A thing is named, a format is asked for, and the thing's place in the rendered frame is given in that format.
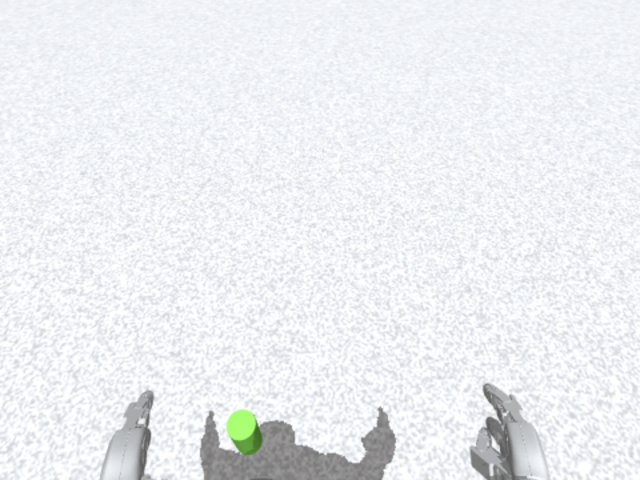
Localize right robot hand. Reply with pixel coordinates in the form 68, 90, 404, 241
470, 383, 550, 480

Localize left robot hand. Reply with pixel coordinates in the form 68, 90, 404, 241
100, 390, 164, 480

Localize can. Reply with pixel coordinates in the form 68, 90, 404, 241
226, 409, 262, 455

